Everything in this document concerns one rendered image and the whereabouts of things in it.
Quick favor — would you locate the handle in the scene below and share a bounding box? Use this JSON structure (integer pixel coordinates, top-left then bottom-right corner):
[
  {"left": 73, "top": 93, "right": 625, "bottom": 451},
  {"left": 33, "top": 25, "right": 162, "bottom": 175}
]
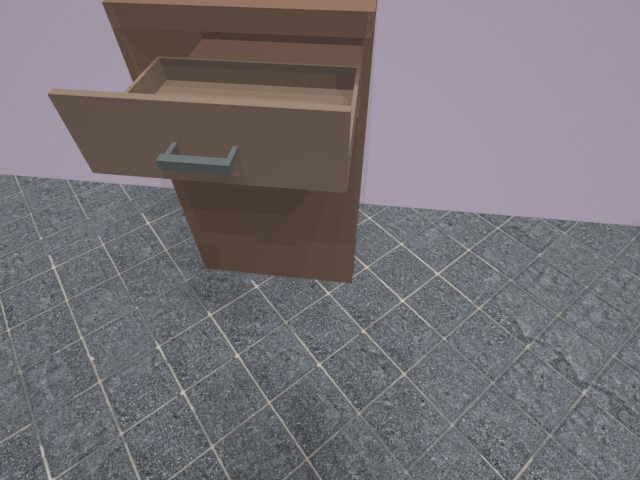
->
[{"left": 156, "top": 142, "right": 239, "bottom": 175}]

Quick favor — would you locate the cabinet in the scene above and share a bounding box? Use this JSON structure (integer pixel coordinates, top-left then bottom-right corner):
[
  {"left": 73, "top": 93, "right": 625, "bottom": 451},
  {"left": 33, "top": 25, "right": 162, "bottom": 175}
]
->
[{"left": 102, "top": 0, "right": 377, "bottom": 283}]

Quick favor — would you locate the drawer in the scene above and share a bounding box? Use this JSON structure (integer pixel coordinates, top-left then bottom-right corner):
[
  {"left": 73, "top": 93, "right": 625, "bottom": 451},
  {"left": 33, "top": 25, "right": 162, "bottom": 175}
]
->
[{"left": 48, "top": 56, "right": 361, "bottom": 193}]

